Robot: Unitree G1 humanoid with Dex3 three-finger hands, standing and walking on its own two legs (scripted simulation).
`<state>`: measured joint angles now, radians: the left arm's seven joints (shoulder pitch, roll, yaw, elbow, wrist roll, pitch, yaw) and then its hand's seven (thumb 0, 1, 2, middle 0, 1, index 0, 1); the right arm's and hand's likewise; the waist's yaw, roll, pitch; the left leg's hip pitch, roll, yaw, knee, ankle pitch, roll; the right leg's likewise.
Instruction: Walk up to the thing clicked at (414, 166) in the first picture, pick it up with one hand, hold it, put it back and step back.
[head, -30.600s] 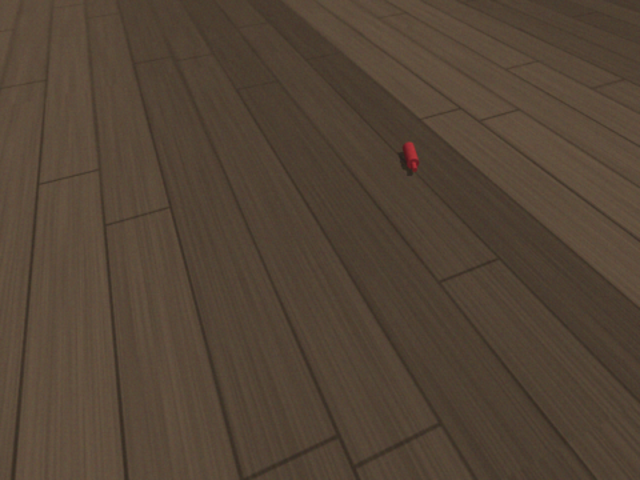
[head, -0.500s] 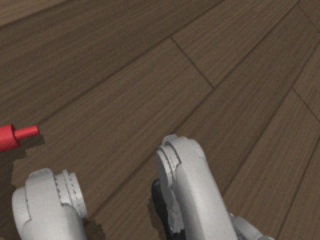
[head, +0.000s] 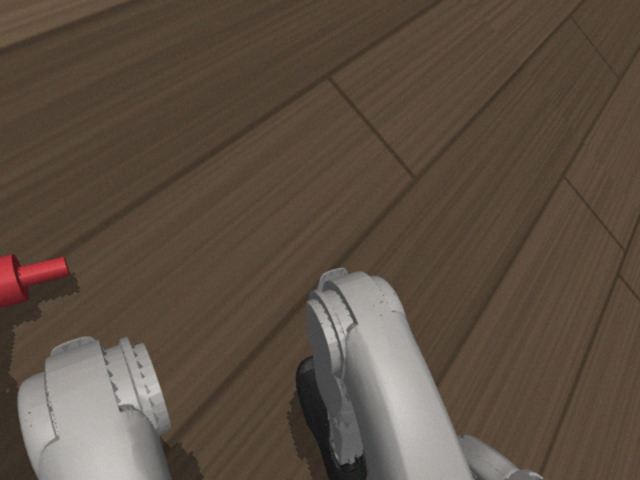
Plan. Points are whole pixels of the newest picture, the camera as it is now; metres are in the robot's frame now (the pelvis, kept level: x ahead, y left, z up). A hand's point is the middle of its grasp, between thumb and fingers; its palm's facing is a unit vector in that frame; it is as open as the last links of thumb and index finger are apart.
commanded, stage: open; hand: left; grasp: from above
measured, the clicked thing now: out of the picture +0.40 +0.31 -0.25
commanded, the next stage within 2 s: withdraw in 0.68 s
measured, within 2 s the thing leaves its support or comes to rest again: neither
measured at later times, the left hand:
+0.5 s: hand out of the picture +0.39 +0.33 -0.24, palm faces -0.43 -0.19 -0.88, open 12.6 cm
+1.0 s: hand out of the picture +0.41 +0.34 -0.21, palm faces -0.30 -0.18 -0.94, open 13.7 cm
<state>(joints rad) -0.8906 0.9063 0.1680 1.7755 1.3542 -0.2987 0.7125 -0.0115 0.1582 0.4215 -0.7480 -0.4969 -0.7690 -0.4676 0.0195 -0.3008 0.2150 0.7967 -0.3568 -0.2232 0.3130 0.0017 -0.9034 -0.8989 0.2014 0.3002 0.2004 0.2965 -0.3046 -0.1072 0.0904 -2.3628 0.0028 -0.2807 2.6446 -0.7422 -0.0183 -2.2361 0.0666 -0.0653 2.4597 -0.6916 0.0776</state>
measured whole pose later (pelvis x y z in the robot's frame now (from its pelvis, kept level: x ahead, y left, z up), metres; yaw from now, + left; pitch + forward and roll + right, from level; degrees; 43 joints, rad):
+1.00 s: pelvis +0.00 +0.00 +0.00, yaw +0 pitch +25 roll -14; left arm -0.84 0.88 0.26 1.59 1.35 -0.28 0.69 0.00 -0.45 0.96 -0.12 -1.01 -0.13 -0.99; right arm 0.05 -0.31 0.17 0.79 -0.32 -0.24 0.33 0.00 -0.90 -0.90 0.20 0.30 0.20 0.30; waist -0.29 -0.09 0.06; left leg -2.37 0.00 -0.28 2.64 -0.74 -0.02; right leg -2.24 0.06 -0.07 2.46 -0.69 0.07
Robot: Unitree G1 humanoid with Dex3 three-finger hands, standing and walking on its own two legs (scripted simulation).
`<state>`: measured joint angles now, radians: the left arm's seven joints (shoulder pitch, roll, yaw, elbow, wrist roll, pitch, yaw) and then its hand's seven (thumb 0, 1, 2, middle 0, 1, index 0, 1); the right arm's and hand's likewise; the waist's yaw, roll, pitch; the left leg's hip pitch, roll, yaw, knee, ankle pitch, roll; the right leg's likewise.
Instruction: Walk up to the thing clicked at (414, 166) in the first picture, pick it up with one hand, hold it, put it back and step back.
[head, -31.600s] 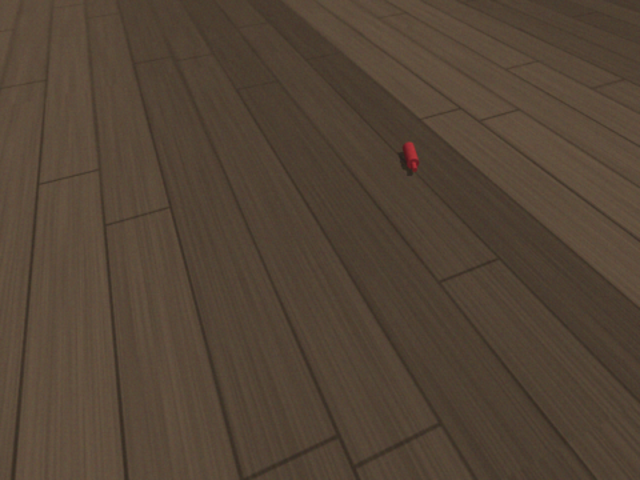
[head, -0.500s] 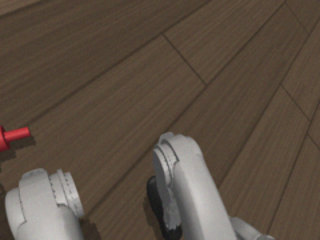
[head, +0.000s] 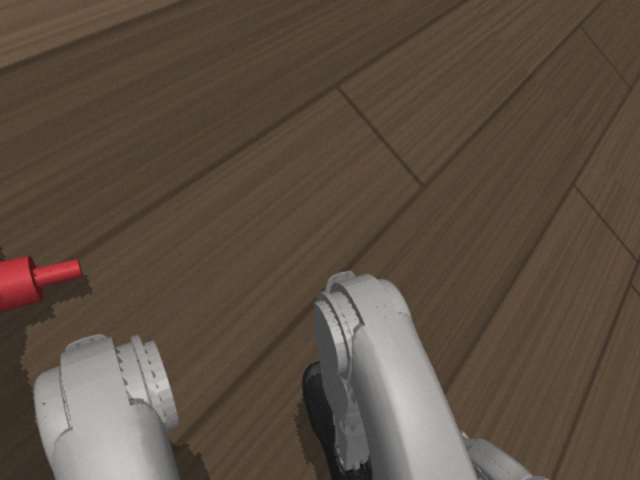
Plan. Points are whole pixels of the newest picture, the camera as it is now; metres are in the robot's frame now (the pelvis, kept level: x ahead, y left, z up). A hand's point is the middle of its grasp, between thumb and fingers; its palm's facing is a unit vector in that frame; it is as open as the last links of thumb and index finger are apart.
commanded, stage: withdraw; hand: left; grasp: from above
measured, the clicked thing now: out of the picture +0.40 +0.31 -0.25
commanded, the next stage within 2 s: home in 0.76 s
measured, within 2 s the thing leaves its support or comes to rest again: rests again in 1.08 s
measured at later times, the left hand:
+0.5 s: hand out of the picture +0.35 +0.33 -0.06, palm faces -0.51 -0.15 -0.85, open 13.8 cm
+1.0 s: hand out of the picture +0.41 +0.36 -0.07, palm faces -0.31 -0.08 -0.95, open 13.3 cm
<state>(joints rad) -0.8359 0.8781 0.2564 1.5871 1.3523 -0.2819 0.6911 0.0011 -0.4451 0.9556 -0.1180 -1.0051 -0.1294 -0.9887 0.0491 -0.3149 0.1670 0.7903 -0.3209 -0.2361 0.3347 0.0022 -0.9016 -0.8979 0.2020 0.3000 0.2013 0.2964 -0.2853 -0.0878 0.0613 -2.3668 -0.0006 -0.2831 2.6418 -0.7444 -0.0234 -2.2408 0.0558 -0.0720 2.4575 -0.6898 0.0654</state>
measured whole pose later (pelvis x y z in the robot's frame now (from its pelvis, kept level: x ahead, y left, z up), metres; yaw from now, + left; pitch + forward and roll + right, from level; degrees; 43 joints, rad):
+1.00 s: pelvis -0.01 -0.01 +0.06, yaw +6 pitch +34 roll -9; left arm -0.88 0.71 0.13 1.36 1.25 -0.18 0.45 0.00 -0.35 0.88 -0.19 -0.89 -0.19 -0.87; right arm 0.15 -0.25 0.02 0.78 -0.15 -0.06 0.17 0.00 -0.90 -0.89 0.20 0.30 0.20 0.30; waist -0.19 0.04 -0.11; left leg -2.32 0.01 -0.15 2.40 -0.68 0.00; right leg -2.22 0.00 0.01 2.30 -0.68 0.06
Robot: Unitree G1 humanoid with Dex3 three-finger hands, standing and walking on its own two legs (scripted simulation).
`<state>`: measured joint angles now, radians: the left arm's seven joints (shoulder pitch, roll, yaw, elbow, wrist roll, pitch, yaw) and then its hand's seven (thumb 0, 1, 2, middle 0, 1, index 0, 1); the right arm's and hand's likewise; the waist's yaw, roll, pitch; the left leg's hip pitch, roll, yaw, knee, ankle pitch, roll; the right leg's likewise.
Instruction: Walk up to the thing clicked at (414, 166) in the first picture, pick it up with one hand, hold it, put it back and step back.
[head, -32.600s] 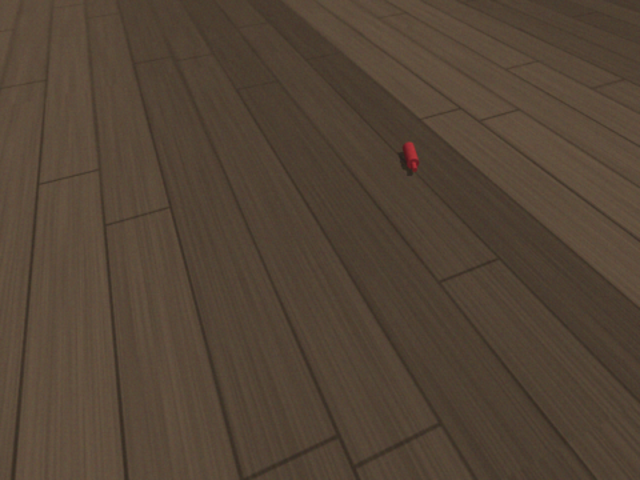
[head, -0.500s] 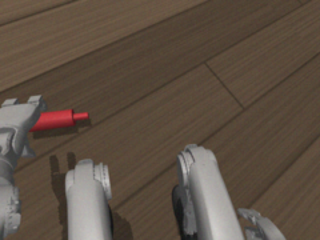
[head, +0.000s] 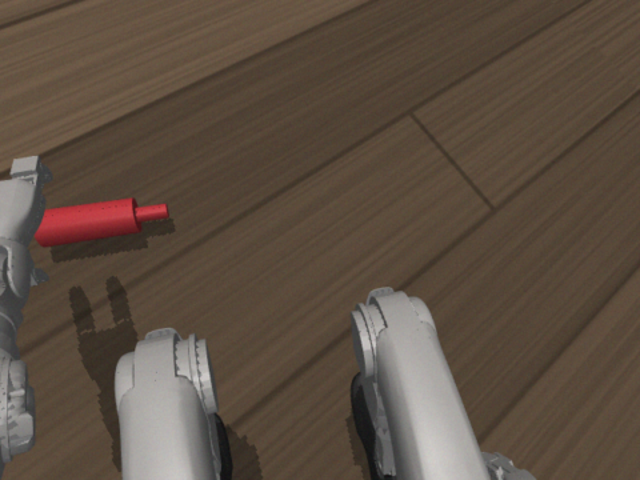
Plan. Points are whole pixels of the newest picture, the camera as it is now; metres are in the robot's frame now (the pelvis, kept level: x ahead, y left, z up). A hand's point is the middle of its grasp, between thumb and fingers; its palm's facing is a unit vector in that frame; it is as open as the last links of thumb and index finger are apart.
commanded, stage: home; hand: left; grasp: from above
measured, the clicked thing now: (106, 219) +0.54 +0.29 -0.31
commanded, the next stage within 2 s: none
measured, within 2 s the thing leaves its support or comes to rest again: rests again in 0.08 s
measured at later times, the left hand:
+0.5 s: hand out of the picture +0.28 +0.25 +0.08, palm faces -0.18 -0.72 -0.67, open 7.8 cm
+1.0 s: hand out of the picture +0.23 +0.20 +0.30, palm faces +0.19 -0.95 -0.23, open 7.4 cm
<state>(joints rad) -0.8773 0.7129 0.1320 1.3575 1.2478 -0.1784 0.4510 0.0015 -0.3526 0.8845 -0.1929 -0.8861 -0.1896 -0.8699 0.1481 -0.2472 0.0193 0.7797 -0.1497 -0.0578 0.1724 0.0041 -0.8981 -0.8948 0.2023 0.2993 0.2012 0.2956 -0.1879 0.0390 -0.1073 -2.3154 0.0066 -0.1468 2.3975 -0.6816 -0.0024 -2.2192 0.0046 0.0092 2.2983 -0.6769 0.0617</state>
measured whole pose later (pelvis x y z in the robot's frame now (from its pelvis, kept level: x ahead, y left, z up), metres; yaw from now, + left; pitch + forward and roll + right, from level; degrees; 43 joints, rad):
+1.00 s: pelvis +0.07 -0.01 +0.35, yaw +8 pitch +15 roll -3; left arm 0.42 0.23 0.05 -0.11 -0.06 0.46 0.07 0.01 0.90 0.90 -0.21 -0.31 -0.21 -0.30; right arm 0.30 -0.20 0.04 0.53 0.04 -0.15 -0.16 0.01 -0.91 -0.90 0.20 0.30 0.20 0.30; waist -0.07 0.05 -0.19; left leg -0.92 0.06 -0.07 1.18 -0.53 -0.03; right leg -0.87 -0.03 -0.05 1.11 -0.51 0.04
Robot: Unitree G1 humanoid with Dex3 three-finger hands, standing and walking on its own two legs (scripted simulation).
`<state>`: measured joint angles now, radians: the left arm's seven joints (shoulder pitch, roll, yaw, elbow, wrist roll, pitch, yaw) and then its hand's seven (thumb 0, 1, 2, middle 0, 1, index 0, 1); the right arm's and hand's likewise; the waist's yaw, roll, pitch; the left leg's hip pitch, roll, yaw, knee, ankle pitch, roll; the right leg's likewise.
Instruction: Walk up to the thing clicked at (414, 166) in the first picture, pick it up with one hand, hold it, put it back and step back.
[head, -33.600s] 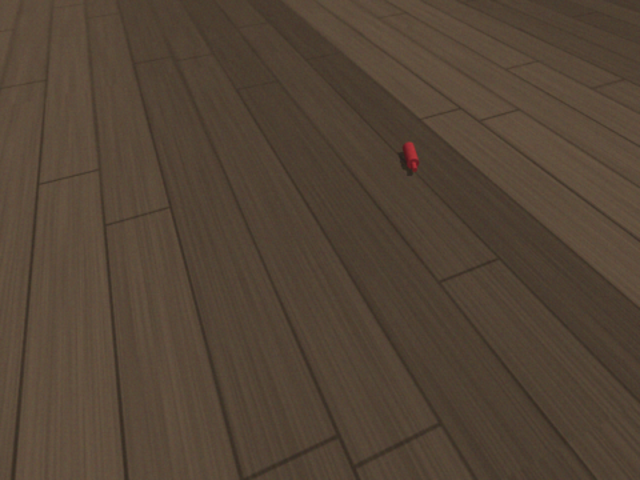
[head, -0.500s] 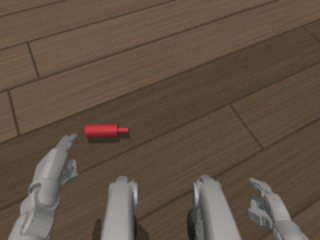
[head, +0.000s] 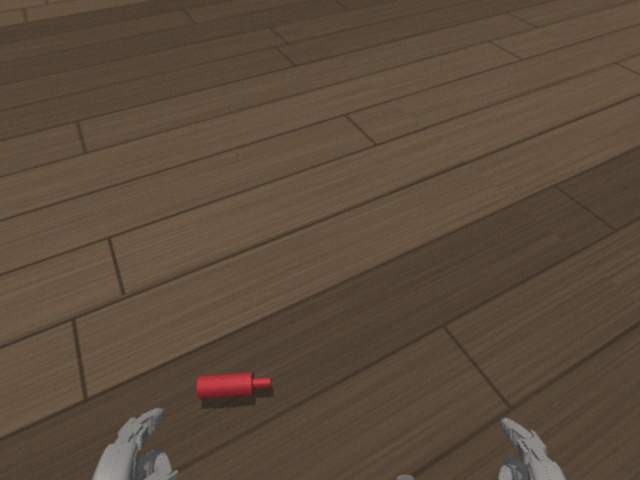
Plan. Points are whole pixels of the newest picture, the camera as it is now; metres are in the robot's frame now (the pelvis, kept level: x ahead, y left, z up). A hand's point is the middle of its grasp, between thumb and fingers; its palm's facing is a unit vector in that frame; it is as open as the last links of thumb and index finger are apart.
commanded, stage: home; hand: left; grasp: from above
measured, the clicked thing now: (235, 384) +0.53 +0.23 -0.65
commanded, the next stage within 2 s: none
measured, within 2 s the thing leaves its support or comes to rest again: neither
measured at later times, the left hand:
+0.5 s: hand out of the picture +0.17 +0.18 -0.02, palm faces +0.08 -0.98 -0.19, open 7.4 cm
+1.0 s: hand out of the picture +0.17 +0.18 -0.01, palm faces +0.06 -0.98 -0.19, open 7.4 cm
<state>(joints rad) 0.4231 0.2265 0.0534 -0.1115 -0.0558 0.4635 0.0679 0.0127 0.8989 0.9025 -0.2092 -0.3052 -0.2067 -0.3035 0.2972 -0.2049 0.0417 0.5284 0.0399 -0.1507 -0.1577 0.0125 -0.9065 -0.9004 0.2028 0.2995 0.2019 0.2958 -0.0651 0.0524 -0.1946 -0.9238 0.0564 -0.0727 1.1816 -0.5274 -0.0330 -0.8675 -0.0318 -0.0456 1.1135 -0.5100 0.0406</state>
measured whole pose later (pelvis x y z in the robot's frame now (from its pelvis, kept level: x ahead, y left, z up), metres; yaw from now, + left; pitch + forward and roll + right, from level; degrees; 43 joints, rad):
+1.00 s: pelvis +0.01 +0.00 +0.03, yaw +0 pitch +10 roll -3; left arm 0.50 0.22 0.04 -0.14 -0.05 0.46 0.01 0.01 0.90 0.90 -0.21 -0.30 -0.20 -0.30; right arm 0.29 -0.22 0.03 0.56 0.01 -0.25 -0.19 0.01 -0.90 -0.90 0.20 0.30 0.20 0.30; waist -0.03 0.05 -0.15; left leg -0.71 0.05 -0.06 1.03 -0.48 -0.03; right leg -0.66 -0.04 -0.04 0.96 -0.46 0.04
